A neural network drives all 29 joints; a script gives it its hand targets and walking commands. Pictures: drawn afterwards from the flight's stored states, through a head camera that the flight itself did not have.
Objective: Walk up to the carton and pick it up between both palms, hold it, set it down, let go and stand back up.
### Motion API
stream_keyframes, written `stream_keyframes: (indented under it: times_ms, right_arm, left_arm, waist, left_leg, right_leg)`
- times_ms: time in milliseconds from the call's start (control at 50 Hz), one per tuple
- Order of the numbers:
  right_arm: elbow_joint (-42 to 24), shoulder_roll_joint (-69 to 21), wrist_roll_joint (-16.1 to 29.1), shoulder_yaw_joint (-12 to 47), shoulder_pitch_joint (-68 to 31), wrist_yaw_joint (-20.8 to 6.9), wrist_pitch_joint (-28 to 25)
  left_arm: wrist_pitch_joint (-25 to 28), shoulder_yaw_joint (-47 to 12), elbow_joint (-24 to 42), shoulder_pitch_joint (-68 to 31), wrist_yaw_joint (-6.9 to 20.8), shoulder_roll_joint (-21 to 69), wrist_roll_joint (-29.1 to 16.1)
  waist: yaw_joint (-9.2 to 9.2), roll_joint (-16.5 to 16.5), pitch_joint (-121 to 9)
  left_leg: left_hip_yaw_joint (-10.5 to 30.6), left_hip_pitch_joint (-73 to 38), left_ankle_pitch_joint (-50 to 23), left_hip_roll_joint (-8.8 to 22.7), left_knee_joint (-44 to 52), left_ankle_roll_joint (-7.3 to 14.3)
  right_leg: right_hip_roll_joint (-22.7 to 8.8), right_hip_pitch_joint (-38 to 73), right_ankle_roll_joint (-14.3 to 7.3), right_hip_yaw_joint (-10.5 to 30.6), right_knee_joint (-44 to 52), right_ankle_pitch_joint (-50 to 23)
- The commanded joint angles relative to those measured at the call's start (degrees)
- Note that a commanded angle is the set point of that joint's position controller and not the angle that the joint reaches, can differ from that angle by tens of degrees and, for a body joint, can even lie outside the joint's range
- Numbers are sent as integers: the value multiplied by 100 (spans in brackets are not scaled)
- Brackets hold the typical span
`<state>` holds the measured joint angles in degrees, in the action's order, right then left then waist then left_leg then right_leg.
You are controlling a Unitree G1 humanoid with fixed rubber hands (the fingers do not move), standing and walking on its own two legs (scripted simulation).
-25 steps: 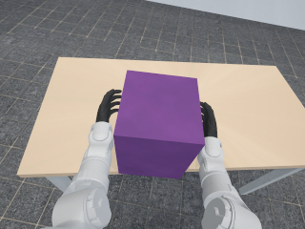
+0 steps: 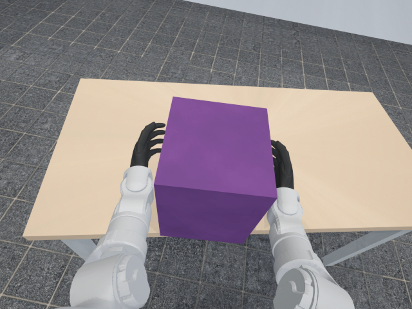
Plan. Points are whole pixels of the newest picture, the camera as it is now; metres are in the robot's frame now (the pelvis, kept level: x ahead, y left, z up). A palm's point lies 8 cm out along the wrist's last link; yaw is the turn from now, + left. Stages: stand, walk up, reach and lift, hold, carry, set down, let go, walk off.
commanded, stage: reach and lift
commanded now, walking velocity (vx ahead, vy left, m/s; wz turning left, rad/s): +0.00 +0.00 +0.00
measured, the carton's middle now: (210, 175) +0.40 +0.01 -0.01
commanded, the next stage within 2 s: none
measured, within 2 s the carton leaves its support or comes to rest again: leaves its support in 0.34 s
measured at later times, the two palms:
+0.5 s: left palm (137, 163) +0.38 +0.17 +0.04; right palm (280, 178) +0.37 -0.12 +0.05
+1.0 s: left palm (139, 151) +0.37 +0.16 +0.09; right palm (294, 175) +0.36 -0.13 +0.09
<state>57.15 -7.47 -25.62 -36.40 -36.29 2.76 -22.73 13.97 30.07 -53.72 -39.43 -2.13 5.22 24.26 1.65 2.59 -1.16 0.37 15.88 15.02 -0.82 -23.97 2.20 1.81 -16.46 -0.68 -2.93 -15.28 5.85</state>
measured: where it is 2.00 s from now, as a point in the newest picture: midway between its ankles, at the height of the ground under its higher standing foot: outside the picture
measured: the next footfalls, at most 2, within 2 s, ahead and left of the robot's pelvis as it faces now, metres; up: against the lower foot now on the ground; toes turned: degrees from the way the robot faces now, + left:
none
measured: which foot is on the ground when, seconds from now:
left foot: down 0.00-1.00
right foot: down 0.00-1.00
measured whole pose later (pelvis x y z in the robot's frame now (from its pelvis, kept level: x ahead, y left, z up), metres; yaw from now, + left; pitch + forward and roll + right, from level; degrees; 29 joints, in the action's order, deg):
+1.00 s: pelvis -0.01 -0.01 +0.00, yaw +1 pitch +0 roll -2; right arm 56.9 -3.4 -8.5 -16.2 -35.4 9.2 -14.0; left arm 3.5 18.9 -51.3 -38.9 -4.3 0.4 14.2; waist -0.1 3.0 -2.4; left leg 1.3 8.0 13.6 -0.4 -21.5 1.4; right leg 2.3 -7.7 -1.4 -4.0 -11.6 4.1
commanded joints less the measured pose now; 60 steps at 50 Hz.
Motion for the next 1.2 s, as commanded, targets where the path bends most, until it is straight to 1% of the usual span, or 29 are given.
stream_keyframes:
  times_ms: [0,80,100,120,140,200,240,300,320,360,380,420,440,560,580,600,620,660,680,740,840,880,940,980,1020,1080,1100,1120,1180]
  right_arm:
    - [113,-2765,-422,1782,-2887,-561,-331]
    - [50,-2732,-397,1990,-3078,-502,-517]
    - [63,-2788,-379,2086,-3026,-478,-574]
    - [20,-2766,-378,2164,-3087,-463,-656]
    - [-30,-2732,-342,2246,-3188,-448,-750]
    - [64,-2900,-369,2354,-3155,-386,-899]
    - [246,-2833,-416,2255,-3214,-362,-959]
    - [202,-2821,-401,2358,-3312,-323,-1051]
    - [309,-2811,-383,2349,-3280,-293,-1053]
    - [401,-2815,-363,2368,-3327,-251,-983]
    - [623,-2823,-309,2410,-3268,-256,-907]
    - [327,-2800,-240,2481,-3423,-244,-903]
    - [303,-2791,-156,2520,-3479,-226,-902]
    - [159,-2803,178,2979,-3415,-134,-870]
    - [100,-2770,221,2991,-3498,-116,-819]
    - [258,-2839,281,3102,-3344,-92,-694]
    - [118,-2795,345,3090,-3444,-85,-627]
    - [53,-2792,511,3208,-3546,-76,-501]
    - [-100,-2864,581,3280,-3565,-70,-441]
    - [-278,-2866,867,3536,-3630,-54,-226]
    - [-918,-2915,1162,3889,-3803,-67,100]
    - [-951,-2926,1247,3925,-3697,-68,289]
    - [-1098,-2868,1417,4003,-3720,-64,562]
    - [-1129,-2729,1487,3961,-3694,-72,793]
    - [-1503,-2793,1555,3892,-3856,-69,971]
    - [-1898,-2566,1769,3970,-4078,-89,1149]
    - [-2085,-2599,1872,4048,-4198,-108,1199]
    - [-2228,-2617,1914,4164,-4287,-99,1242]
    - [-2361,-2548,2158,4342,-4314,-97,1423]
  left_arm:
    - [122,-1481,-218,-2505,510,2660,262]
    - [252,-1723,-250,-2637,474,2801,63]
    - [310,-1806,-222,-2641,484,2874,44]
    - [381,-1863,-223,-2665,464,2887,10]
    - [455,-1921,-241,-2763,464,2901,-11]
    - [602,-1993,-241,-2845,470,2988,-1]
    - [628,-1996,-249,-2944,487,2987,35]
    - [684,-2141,-223,-3028,464,3024,-93]
    - [688,-2088,-333,-3058,484,2928,-137]
    - [631,-2031,-467,-2961,531,2905,-74]
    - [539,-2114,-548,-2941,546,2933,-21]
    - [526,-2206,-277,-3138,556,2911,-164]
    - [527,-2300,-304,-3158,533,2943,-260]
    - [568,-2718,-172,-3312,519,2975,-580]
    - [522,-2725,-187,-3276,541,3017,-564]
    - [425,-2714,-265,-3175,563,2972,-537]
    - [352,-2745,-144,-3238,588,2969,-566]
    - [220,-2803,-114,-3280,608,2988,-621]
    - [161,-2834,-133,-3276,629,2980,-706]
    - [-80,-2910,-74,-3231,678,3069,-740]
    - [-356,-3043,184,-3247,754,3255,-880]
    - [-552,-3092,430,-3204,779,3270,-901]
    - [-913,-3122,662,-3119,816,3369,-885]
    - [-1241,-3011,665,-3040,881,3235,-820]
    - [-1549,-3050,1128,-3151,899,3375,-925]
    - [-1955,-3166,1451,-3123,930,3514,-945]
    - [-2079,-3234,1525,-3132,921,3559,-1010]
    - [-2165,-3293,1646,-3170,916,3554,-1047]
    - [-2427,-3465,2020,-3187,861,3527,-1048]
  waist:
    - [132,-461,-2731]
    - [31,-537,-2977]
    - [-12,-436,-3075]
    - [10,-545,-3165]
    - [17,-402,-3368]
    - [-45,-434,-3404]
    - [-32,-548,-3259]
    - [-35,-469,-3440]
    - [-111,-433,-3340]
    - [-28,-386,-3174]
    - [-45,-510,-3103]
    - [-3,-478,-3363]
    - [-63,-458,-3423]
    - [-110,-662,-3756]
    - [-137,-608,-3738]
    - [-56,-639,-3525]
    - [-139,-601,-3481]
    - [-119,-645,-3331]
    - [-107,-483,-3356]
    - [-107,-621,-3170]
    - [-166,-514,-3049]
    - [-209,-609,-2838]
    - [-214,-487,-2659]
    - [-233,-473,-2235]
    - [-327,-358,-2314]
    - [-388,-507,-2314]
    - [-333,-507,-2372]
    - [-387,-393,-2459]
    - [-403,-623,-2323]
  left_leg:
    - [-492,364,-2709,170,332,-620]
    - [-418,181,-3116,208,263,-702]
    - [-420,201,-3169,183,265,-704]
    - [-445,206,-3259,212,249,-739]
    - [-412,173,-3451,193,216,-752]
    - [-439,265,-3351,173,224,-760]
    - [-443,377,-3165,156,277,-762]
    - [-457,129,-3355,204,224,-786]
    - [-417,218,-3207,193,237,-777]
    - [-405,235,-2948,198,343,-694]
    - [-450,145,-2947,200,359,-732]
    - [-429,-40,-3082,192,351,-722]
    - [-410,28,-3172,186,284,-737]
    - [-333,-35,-3395,152,187,-788]
    - [-321,-58,-3333,164,202,-761]
    - [-304,-37,-3199,155,232,-756]
    - [-263,-85,-3130,157,269,-718]
    - [-259,-185,-3018,163,340,-671]
    - [-256,-211,-2881,184,347,-624]
    - [-246,-399,-2886,148,378,-652]
    - [-171,-551,-2947,112,328,-612]
    - [-214,-700,-2862,156,400,-649]
    - [-117,-815,-2844,150,456,-608]
    - [-185,-843,-2388,106,580,-554]
    - [-173,-982,-2276,115,603,-537]
    - [-168,-1074,-2380,85,567,-581]
    - [-150,-1058,-2427,104,539,-589]
    - [-118,-1034,-2377,80,545,-548]
    - [-107,-1101,-2474,103,492,-603]
  right_leg:
    - [-87,2452,-154,-249,-408,-1629]
    - [-94,2448,-197,-272,-394,-1933]
    - [-103,2538,-211,-268,-375,-2160]
    - [-95,2563,-236,-273,-434,-2222]
    - [-83,2642,-217,-280,-434,-2448]
    - [-140,2882,-198,-255,-508,-2893]
    - [-136,2798,-192,-228,-420,-2605]
    - [-77,2685,-219,-300,-408,-2601]
    - [-147,2613,-210,-278,-359,-2630]
    - [-131,2629,-168,-262,-359,-2506]
    - [-143,2615,-188,-242,-313,-2397]
    - [-80,2554,-206,-267,-268,-2267]
    - [-106,2562,-185,-258,-262,-2326]
    - [-139,2576,-177,-185,-328,-2718]
    - [-109,2574,-183,-120,-298,-2582]
    - [-124,2631,-170,-124,-295,-2555]
    - [-140,2629,-187,-114,-245,-2422]
    - [-135,2571,-160,-143,-194,-2176]
    - [-149,2543,-145,-145,-139,-2044]
    - [-162,2751,-114,-123,-97,-2187]
    - [-144,2699,-54,-91,-113,-2226]
    - [-117,2719,-79,-77,-56,-2018]
    - [-131,2720,-56,-75,14,-1910]
    - [-142,2585,-39,-79,126,-1442]
    - [-141,2637,-73,-143,150,-1335]
    - [-122,2727,-47,-171,130,-1272]
    - [-84,2768,-47,-173,96,-1297]
    - [-136,2852,-44,-186,109,-1283]
    - [-90,2806,-28,-143,70,-1273]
